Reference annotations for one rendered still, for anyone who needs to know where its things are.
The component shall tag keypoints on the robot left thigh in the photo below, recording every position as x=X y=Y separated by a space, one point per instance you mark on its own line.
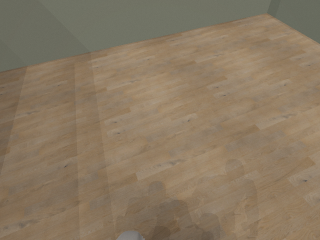
x=130 y=235

